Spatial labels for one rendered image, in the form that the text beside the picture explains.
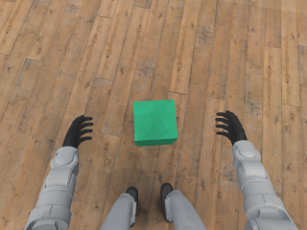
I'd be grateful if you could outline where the left robot forearm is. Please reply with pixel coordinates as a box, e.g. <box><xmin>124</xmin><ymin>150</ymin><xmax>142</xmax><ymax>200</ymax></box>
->
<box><xmin>24</xmin><ymin>146</ymin><xmax>80</xmax><ymax>230</ymax></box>

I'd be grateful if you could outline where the carton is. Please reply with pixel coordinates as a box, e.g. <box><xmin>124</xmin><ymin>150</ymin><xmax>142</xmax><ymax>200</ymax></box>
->
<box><xmin>133</xmin><ymin>100</ymin><xmax>178</xmax><ymax>147</ymax></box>

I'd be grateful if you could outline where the robot left foot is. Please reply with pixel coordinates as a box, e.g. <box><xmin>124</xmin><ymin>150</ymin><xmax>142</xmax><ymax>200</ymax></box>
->
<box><xmin>126</xmin><ymin>187</ymin><xmax>138</xmax><ymax>228</ymax></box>

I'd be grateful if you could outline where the right robot forearm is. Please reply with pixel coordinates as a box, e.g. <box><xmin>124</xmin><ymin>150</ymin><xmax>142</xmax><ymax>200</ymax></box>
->
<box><xmin>232</xmin><ymin>140</ymin><xmax>298</xmax><ymax>230</ymax></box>

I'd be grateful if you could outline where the right robot upper arm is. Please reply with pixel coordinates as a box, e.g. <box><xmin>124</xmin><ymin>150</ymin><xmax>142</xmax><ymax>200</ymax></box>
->
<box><xmin>246</xmin><ymin>217</ymin><xmax>297</xmax><ymax>230</ymax></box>

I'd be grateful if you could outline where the robot foot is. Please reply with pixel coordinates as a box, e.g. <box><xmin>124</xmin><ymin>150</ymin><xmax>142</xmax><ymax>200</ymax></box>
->
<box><xmin>160</xmin><ymin>182</ymin><xmax>173</xmax><ymax>223</ymax></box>
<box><xmin>126</xmin><ymin>187</ymin><xmax>138</xmax><ymax>228</ymax></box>

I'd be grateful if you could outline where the robot left hand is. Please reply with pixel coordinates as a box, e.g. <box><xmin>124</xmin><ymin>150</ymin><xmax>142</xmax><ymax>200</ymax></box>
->
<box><xmin>62</xmin><ymin>115</ymin><xmax>94</xmax><ymax>149</ymax></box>

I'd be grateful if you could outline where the robot right foot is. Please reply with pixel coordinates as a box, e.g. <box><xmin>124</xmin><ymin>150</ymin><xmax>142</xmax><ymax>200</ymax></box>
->
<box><xmin>160</xmin><ymin>182</ymin><xmax>173</xmax><ymax>223</ymax></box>

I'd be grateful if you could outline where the robot right hand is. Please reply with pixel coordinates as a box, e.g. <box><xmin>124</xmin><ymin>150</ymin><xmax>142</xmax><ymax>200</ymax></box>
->
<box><xmin>215</xmin><ymin>110</ymin><xmax>248</xmax><ymax>147</ymax></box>

